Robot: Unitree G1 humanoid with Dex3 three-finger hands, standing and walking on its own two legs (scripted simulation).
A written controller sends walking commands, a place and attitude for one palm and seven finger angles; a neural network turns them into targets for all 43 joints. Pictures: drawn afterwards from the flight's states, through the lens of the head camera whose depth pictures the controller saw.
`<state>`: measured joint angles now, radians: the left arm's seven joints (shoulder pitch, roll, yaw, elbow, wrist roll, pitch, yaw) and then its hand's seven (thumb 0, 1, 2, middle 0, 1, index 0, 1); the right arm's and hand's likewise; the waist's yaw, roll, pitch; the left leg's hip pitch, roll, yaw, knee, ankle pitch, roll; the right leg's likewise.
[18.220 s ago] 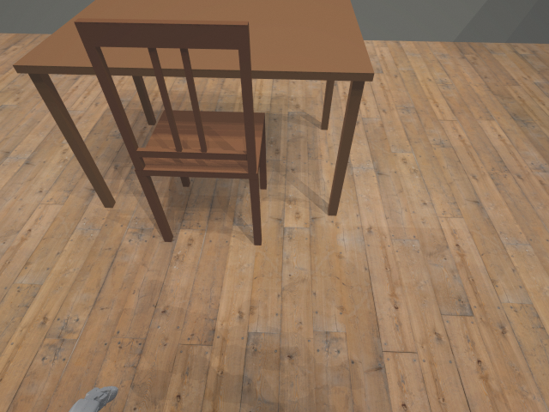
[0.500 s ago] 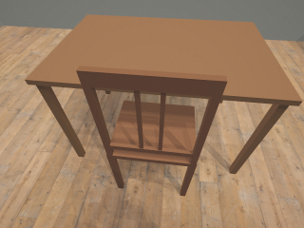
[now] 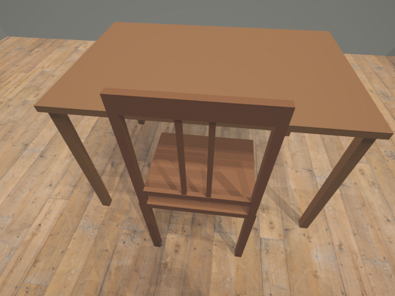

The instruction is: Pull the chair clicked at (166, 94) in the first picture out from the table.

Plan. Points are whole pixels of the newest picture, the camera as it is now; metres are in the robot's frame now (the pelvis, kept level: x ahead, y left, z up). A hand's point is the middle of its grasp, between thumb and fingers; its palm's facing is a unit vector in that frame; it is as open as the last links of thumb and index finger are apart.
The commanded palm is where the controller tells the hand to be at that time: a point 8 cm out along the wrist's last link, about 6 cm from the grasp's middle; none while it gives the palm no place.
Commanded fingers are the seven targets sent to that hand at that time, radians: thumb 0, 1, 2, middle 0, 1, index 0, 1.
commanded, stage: shuffle to correct the standing spot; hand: left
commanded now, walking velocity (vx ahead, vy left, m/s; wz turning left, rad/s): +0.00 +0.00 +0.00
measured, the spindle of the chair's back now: (181, 161) +0.49 +0.09 -0.07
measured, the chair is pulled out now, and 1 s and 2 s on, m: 0.00 0.00 0.00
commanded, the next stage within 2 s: come to a stop and stand still in 0.38 s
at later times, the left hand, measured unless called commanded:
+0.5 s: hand out of the picture -0.03 +0.20 -0.18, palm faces +0.08 -0.98 -0.16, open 7.4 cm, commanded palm none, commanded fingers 0.00 0.90 0.90 -0.20 -0.30 -0.20 -0.30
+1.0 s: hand out of the picture +0.03 +0.21 -0.18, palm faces -0.01 -0.98 -0.22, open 7.3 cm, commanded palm none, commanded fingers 0.00 0.90 0.90 -0.20 -0.30 -0.20 -0.30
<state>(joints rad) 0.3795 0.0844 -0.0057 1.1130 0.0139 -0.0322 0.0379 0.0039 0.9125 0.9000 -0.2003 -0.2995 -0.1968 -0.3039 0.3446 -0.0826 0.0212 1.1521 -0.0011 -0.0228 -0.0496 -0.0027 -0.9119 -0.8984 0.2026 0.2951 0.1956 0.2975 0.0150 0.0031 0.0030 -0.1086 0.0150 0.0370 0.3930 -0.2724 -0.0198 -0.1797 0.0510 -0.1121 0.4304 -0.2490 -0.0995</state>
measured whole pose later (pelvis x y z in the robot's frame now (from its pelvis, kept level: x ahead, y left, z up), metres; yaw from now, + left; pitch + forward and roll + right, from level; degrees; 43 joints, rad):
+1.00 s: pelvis +0.03 +0.04 -0.01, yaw -1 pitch +1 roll +0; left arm 0.31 0.12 0.00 1.09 0.02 -0.02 0.06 0.01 0.94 0.90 -0.20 -0.30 -0.20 -0.30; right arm 0.32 -0.11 0.00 1.11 -0.01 -0.02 -0.05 0.00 -0.91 -0.90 0.21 0.30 0.20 0.30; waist -0.02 0.03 0.03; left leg -0.18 0.00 0.11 0.50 -0.34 0.04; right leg -0.21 0.02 -0.06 0.51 -0.32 -0.04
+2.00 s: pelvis +0.02 +0.00 +0.00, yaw -1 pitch +0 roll +1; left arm 0.33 0.12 -0.02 1.12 0.01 -0.03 0.04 0.01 0.92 0.90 -0.20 -0.30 -0.20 -0.30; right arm 0.29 -0.13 0.01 1.15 0.00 -0.01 -0.04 0.00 -0.92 -0.90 0.20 0.30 0.20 0.30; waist 0.00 0.01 0.01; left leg -0.12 0.04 0.09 0.41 -0.27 -0.02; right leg -0.15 0.07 -0.08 0.43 -0.27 -0.10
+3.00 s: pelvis +0.00 +0.01 +0.00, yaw -1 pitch -1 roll +1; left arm 0.35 0.11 -0.02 1.11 0.01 -0.03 0.04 0.00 0.91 0.90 -0.20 -0.30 -0.20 -0.30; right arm 0.32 -0.11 0.02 1.16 0.00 -0.02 -0.04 0.00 -0.91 -0.90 0.20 0.30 0.20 0.30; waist 0.00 0.00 0.01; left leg -0.13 0.02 0.10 0.39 -0.24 -0.01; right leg -0.16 0.05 -0.07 0.42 -0.25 -0.08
